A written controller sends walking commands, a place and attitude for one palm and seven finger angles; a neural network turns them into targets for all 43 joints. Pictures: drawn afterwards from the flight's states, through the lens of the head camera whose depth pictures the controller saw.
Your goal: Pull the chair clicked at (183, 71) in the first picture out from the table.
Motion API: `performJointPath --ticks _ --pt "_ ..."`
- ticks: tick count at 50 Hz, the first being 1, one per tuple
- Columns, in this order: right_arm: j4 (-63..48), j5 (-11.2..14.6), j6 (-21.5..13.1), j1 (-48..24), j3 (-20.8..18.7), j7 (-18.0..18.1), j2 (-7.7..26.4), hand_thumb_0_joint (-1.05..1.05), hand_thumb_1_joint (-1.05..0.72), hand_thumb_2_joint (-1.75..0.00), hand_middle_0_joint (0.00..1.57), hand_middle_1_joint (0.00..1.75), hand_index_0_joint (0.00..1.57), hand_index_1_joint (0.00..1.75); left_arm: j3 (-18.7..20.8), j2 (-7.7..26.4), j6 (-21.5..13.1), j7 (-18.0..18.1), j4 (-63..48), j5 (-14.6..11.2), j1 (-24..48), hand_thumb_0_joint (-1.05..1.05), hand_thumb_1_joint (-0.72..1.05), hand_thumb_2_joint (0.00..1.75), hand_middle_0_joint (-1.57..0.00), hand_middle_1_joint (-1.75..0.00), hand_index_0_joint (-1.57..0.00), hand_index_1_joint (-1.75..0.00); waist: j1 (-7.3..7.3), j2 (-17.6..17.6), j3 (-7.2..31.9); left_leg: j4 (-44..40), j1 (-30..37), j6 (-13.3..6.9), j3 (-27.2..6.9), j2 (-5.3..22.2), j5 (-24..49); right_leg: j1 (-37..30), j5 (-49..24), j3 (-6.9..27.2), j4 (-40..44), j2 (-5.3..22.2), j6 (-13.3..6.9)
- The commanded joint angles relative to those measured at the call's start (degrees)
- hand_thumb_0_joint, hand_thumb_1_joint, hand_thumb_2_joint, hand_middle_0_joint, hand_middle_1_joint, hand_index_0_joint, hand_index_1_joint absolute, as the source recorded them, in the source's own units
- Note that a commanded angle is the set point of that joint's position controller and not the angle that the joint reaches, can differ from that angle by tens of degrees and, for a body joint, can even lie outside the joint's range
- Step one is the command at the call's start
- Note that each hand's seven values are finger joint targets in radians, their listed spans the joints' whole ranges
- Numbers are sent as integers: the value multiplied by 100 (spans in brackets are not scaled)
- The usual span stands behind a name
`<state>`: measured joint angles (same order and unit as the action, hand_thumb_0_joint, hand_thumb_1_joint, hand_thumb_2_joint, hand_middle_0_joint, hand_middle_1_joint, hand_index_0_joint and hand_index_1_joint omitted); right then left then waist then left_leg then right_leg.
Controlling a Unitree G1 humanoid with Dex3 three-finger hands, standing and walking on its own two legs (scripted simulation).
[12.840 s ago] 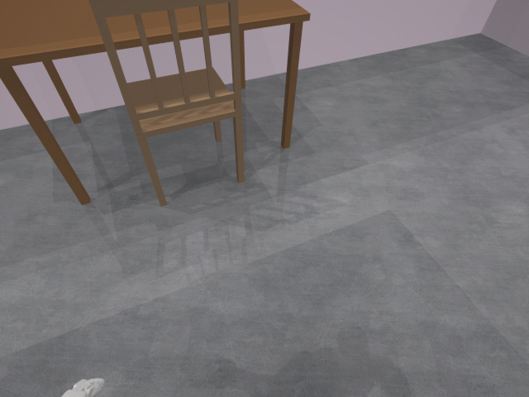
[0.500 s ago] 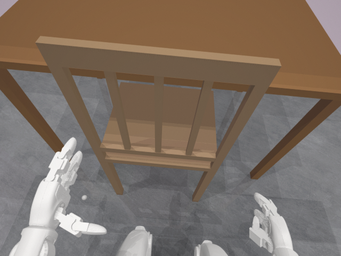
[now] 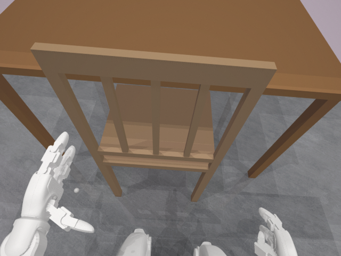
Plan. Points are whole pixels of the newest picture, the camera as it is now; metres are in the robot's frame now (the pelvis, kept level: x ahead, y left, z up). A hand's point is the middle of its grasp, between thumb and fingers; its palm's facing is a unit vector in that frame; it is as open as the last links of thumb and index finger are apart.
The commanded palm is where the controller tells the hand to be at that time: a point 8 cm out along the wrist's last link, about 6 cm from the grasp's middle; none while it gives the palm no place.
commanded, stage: raise the hand toward the chair's back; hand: left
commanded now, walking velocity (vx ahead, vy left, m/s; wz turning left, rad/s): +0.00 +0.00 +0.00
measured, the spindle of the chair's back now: (155, 124) +0.44 +0.06 +0.01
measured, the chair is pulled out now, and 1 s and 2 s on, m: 0.00 0.00 0.00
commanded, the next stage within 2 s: aim the fingers beside a spindle in 0.32 s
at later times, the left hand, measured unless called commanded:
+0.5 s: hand (79, 193) +0.24 +0.20 +0.04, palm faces +0.00 -1.00 -0.06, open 16.9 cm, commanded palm +0.22 +0.25 +0.04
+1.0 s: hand (95, 184) +0.26 +0.18 +0.02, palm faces -0.02 -1.00 -0.05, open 16.9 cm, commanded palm +0.24 +0.23 +0.02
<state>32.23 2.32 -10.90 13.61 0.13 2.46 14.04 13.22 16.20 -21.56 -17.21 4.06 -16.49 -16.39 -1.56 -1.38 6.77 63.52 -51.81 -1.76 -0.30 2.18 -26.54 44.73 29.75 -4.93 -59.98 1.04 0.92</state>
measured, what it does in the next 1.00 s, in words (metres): stands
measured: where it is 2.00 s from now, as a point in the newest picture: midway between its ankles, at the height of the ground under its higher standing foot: outside the picture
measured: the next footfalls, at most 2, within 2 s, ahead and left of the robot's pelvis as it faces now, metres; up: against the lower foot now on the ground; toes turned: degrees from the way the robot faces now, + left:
none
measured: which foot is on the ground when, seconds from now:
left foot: down 0.00-1.00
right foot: down 0.00-1.00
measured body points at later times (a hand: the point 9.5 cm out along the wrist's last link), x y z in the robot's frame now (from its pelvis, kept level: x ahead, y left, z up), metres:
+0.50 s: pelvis +0.00 -0.01 +0.00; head +0.07 +0.00 +0.44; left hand +0.23 +0.25 +0.05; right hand +0.18 -0.24 -0.08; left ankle +0.04 +0.10 -0.66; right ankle +0.00 -0.14 -0.66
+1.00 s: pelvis +0.00 -0.01 -0.01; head +0.08 +0.00 +0.43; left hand +0.26 +0.23 +0.03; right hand +0.16 -0.26 -0.10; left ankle +0.04 +0.10 -0.66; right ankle +0.00 -0.14 -0.66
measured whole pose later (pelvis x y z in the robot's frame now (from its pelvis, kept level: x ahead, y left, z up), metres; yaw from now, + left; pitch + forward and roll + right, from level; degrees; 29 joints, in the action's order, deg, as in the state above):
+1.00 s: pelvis +0.00 -0.01 -0.01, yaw +0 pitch +17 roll -3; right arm 32.3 1.9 -10.4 12.4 0.3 2.4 14.1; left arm 11.2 14.9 -24.0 -15.6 9.1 -15.2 -10.4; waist -1.4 -1.8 7.2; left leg 66.9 -56.7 -0.7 -0.5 2.5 -27.3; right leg 50.4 31.5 -4.9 -65.1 0.8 -0.3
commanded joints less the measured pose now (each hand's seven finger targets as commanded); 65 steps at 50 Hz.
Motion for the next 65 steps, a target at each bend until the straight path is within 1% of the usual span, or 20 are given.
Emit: performJointPath --ticks 1,4,9,21,23,25,28,30,35,37,38,41,43,45,48,52,58,60,62,65 --pt "-882 -5 -355 -247 -340 66 831 0 -90 -90 20 30 20 30 422 765 -434 76 -1168 -109 210 0 -50 30 -6 -8 -6 -8 50 -421 1355 -1092 1650 113 -343 -53 1273 -120 -998 -16 786 -180 -210" --pt "-888 -8 -333 -249 -333 71 846 0 -90 -90 20 30 20 30 421 756 -449 106 -1075 -102 246 0 -50 30 -6 -8 -6 -8 32 -266 1268 -1098 1494 92 -325 -64 1125 -149 -933 -9 803 -186 -206" --pt "-877 -12 -373 -242 -335 72 843 0 -90 -90 20 30 20 30 397 797 -531 87 -1253 -95 299 0 -50 30 -6 -8 -6 -8 31 -411 1479 -1029 1621 88 -313 -59 1236 -156 -1019 28 771 -176 -209" --pt "-908 3 -371 -289 -291 113 815 0 -90 -90 20 30 20 30 382 784 -435 -12 -1148 -133 400 0 -50 30 -6 -8 -6 -8 20 -335 1318 -1020 1456 65 -288 -95 983 -160 -892 59 841 -167 -203" --pt "-861 0 -378 -295 -290 124 820 0 -90 -90 20 30 20 30 398 779 -443 -7 -1014 -123 416 0 -50 30 -6 -8 -6 -8 6 -217 1274 -956 1369 54 -283 -99 1019 -143 -941 70 818 -175 -203" --pt "-883 -4 -404 -280 -286 119 809 0 -90 -90 20 30 20 30 130 557 -488 -36 -1069 -112 535 0 -50 30 -6 -8 -6 -8 -44 -294 1326 -905 1446 53 -271 -94 1059 -38 -988 71 771 -161 -190" --pt "-812 -15 -408 -271 -308 128 831 0 -90 -90 20 30 20 30 345 771 -507 -3 -893 -98 610 0 -50 30 -6 -8 -6 -8 -28 -136 1323 -825 1293 49 -268 -98 1029 -49 -983 102 751 -161 -196" --pt "-872 -14 -402 -274 -296 116 825 0 -90 -90 20 30 20 30 178 636 -532 -20 -971 -61 642 0 -50 30 -6 -8 -6 -8 -10 -273 1424 -816 1327 52 -242 -103 1063 -37 -1006 101 685 -140 -197" --pt "-853 -31 -356 -260 -308 114 825 0 -90 -90 20 30 20 30 250 698 -531 74 -861 -21 737 0 -50 30 -6 -8 -6 -8 6 -206 1494 -766 1272 55 -251 -89 1102 19 -1034 99 606 -144 -197" --pt "-857 -37 -349 -265 -298 105 826 0 -90 -90 20 30 20 30 175 649 -558 102 -951 -20 894 0 -50 30 -6 -8 -6 -8 7 -384 1551 -753 1304 62 -254 -94 1120 66 -1025 100 573 -131 -207" --pt "-832 -46 -334 -271 -314 104 829 0 -90 -90 20 30 20 30 290 755 -536 137 -858 -5 823 0 -50 30 -6 -8 -6 -8 19 -256 1585 -720 1235 52 -252 -84 1135 27 -1053 108 564 -143 -203" --pt "-852 -41 -308 -253 -308 90 827 0 -90 -90 20 30 20 30 170 619 -564 149 -837 -7 902 0 -50 30 -6 -8 -6 -8 4 -248 1643 -694 1215 58 -233 -92 1161 32 -1105 114 520 -136 -200" --pt "-837 -45 -281 -261 -323 89 828 0 -90 -90 20 30 20 30 274 706 -558 181 -687 -8 831 0 -50 30 -6 -8 -6 -8 25 -152 1594 -648 1079 47 -217 -93 1110 28 -1078 144 530 -145 -195" --pt "-820 -37 -266 -235 -316 82 837 0 -90 -90 20 30 20 30 146 592 -591 173 -647 21 1034 0 -50 30 -6 -8 -6 -8 -42 -162 1543 -639 1082 54 -218 -85 1053 139 -1034 121 494 -142 -192" --pt "-797 -55 -265 -240 -324 84 854 0 -90 -90 20 30 20 30 281 761 -636 197 -593 15 1058 0 -50 30 -6 -8 -6 -8 10 -163 1651 -574 1008 41 -209 -92 1054 101 -1034 177 478 -142 -201" --pt "-779 -49 -255 -208 -323 67 843 0 -90 -90 20 30 20 30 135 610 -689 175 -580 36 1200 0 -50 30 -6 -8 -6 -8 -30 -207 1736 -520 1056 47 -205 -88 1203 146 -1193 161 385 -131 -202" --pt "-737 -55 -212 -195 -336 55 866 0 -90 -90 20 30 20 30 183 692 -711 226 -415 87 1480 0 -50 30 -6 -8 -6 -8 -56 -113 1734 -418 894 32 -194 -80 1071 252 -1073 198 341 -138 -197" --pt "-763 -54 -203 -199 -332 41 853 0 -90 -90 20 30 20 30 162 650 -725 240 -409 94 1426 0 -50 30 -6 -8 -6 -8 -15 -261 1778 -435 957 45 -193 -83 1103 274 -1084 182 312 -130 -214" --pt "-765 -62 -196 -196 -323 33 857 0 -90 -90 20 30 20 30 -18 512 -734 258 -424 117 1592 0 -50 30 -6 -8 -6 -8 -63 -242 1812 -408 990 42 -224 -77 1149 362 -1115 169 267 -125 -209" --pt "-744 -78 -148 -175 -336 27 871 0 -90 -90 20 30 20 30 172 664 -718 311 -268 118 1631 0 -50 30 -6 -8 -6 -8 -46 -58 1894 -328 834 31 -178 -85 1123 262 -1181 218 258 -126 -194"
